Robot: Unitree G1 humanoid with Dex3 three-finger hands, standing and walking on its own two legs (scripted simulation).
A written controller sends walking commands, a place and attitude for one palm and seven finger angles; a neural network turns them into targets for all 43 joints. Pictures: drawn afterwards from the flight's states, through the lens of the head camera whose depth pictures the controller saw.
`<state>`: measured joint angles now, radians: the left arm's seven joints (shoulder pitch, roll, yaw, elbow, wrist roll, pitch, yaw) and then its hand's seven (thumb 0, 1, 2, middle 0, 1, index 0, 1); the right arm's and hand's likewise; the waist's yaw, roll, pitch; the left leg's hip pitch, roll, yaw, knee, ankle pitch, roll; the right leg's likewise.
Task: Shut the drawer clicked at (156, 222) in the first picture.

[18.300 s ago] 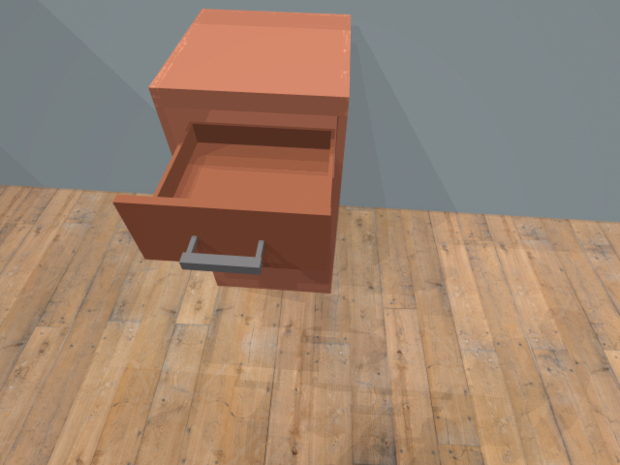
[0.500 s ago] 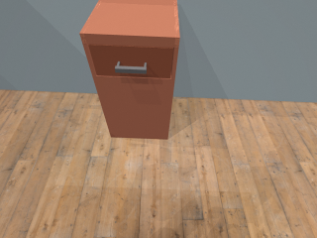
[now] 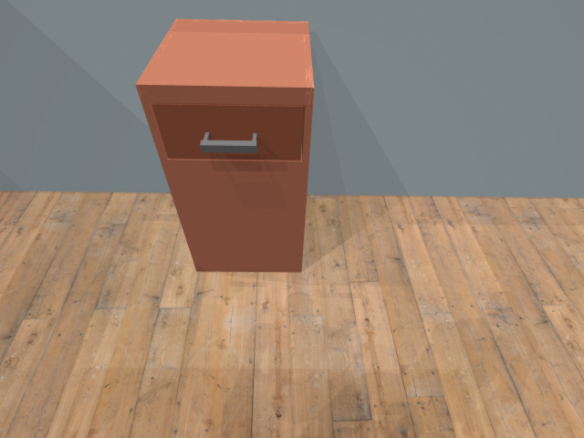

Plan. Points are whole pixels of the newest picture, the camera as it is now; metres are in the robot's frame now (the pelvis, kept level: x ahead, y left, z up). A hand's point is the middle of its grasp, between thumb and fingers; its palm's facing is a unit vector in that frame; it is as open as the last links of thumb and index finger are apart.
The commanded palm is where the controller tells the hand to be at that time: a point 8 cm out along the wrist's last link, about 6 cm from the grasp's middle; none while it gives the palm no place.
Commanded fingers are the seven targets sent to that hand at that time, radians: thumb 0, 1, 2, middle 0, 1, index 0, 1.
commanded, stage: let the arm hang, fingers relaxed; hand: left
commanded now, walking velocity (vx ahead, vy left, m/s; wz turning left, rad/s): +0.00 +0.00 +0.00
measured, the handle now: (230, 141) +0.83 +0.20 -0.09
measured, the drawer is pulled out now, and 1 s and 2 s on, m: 0.00 0.00 0.00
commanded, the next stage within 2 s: look to check the result in 0.06 s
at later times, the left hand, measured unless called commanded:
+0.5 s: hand out of the picture -0.02 +0.15 -0.18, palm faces +0.05 -0.98 -0.18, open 7.4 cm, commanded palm none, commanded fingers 0.00 0.90 0.90 -0.20 -0.30 -0.20 -0.30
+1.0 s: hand out of the picture +0.01 +0.15 -0.17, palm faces +0.04 -0.98 -0.20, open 7.4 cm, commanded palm none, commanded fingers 0.00 0.90 0.90 -0.20 -0.30 -0.20 -0.30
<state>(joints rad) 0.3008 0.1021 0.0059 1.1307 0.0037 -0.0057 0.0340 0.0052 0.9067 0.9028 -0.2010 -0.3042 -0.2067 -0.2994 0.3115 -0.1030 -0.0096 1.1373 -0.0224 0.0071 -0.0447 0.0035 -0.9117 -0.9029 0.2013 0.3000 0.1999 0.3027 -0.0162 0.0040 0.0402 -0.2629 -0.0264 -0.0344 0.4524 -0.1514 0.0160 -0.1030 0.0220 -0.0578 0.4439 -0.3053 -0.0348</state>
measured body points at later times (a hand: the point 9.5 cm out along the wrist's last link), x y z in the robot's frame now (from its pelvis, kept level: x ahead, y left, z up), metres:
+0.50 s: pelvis +0.01 -0.01 +0.00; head +0.02 -0.02 +0.45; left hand -0.02 +0.20 -0.16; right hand -0.01 -0.23 -0.16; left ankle +0.06 +0.11 -0.74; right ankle -0.04 -0.10 -0.74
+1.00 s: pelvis +0.02 -0.02 +0.00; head +0.03 -0.03 +0.45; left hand +0.01 +0.20 -0.16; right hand +0.01 -0.24 -0.16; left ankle +0.06 +0.11 -0.74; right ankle -0.04 -0.10 -0.74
